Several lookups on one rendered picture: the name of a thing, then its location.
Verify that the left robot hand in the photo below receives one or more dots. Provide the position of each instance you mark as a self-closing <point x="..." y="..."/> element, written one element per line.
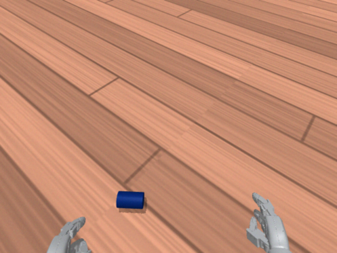
<point x="62" y="242"/>

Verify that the can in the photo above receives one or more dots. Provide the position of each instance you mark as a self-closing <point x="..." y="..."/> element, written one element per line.
<point x="128" y="199"/>

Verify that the right robot hand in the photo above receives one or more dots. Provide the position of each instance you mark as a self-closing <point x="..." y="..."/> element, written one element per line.
<point x="274" y="234"/>

